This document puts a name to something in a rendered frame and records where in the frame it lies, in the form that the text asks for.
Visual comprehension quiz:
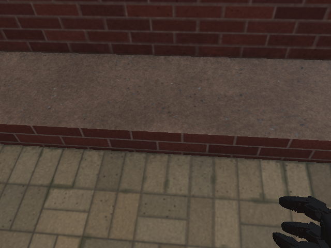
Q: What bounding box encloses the right robot hand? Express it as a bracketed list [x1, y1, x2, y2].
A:
[273, 196, 331, 248]

